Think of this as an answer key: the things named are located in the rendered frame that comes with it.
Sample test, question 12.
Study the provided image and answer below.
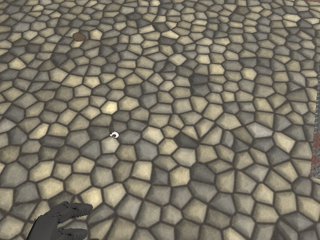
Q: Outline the robot left hand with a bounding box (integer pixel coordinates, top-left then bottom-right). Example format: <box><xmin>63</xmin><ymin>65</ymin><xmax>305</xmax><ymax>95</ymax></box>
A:
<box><xmin>26</xmin><ymin>201</ymin><xmax>99</xmax><ymax>240</ymax></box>

